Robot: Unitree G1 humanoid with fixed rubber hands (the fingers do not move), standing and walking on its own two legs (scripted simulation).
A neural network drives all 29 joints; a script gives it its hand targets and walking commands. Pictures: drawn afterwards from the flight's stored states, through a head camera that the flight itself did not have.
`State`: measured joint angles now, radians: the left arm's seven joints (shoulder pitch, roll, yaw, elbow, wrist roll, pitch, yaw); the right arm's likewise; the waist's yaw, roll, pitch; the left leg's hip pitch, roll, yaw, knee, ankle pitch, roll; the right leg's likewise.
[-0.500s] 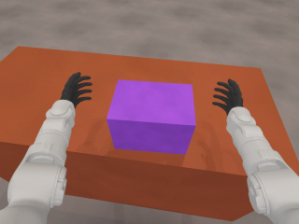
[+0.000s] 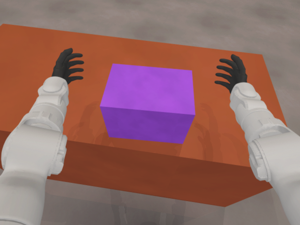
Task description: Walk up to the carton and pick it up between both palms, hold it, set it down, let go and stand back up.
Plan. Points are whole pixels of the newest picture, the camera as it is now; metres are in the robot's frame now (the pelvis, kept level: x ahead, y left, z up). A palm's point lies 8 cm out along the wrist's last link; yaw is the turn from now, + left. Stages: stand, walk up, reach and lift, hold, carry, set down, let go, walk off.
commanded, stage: reach and lift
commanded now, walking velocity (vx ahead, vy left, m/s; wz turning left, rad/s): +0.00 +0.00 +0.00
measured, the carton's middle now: (148, 105) +0.48 -0.02 -0.01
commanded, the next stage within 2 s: none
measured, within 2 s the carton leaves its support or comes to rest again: neither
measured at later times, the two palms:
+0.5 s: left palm (76, 97) +0.48 +0.20 +0.04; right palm (219, 103) +0.43 -0.23 +0.03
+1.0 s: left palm (78, 92) +0.49 +0.19 +0.05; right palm (215, 101) +0.43 -0.22 +0.04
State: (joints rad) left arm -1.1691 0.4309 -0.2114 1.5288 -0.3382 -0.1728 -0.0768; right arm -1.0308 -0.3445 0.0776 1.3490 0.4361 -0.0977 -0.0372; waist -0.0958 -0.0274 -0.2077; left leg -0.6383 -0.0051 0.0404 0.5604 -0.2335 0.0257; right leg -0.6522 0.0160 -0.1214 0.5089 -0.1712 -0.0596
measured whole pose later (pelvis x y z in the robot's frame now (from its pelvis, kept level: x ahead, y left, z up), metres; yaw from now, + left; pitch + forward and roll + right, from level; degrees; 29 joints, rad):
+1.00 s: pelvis +0.00 +0.01 -0.03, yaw +0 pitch +28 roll -1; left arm -1.21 0.37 -0.21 1.66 -0.33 -0.37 -0.06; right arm -1.02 -0.23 0.01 1.41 0.36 -0.31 -0.08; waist -0.12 0.01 -0.29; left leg -0.94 -0.01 0.03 0.74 -0.29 0.03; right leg -0.94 0.00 -0.13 0.67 -0.22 -0.05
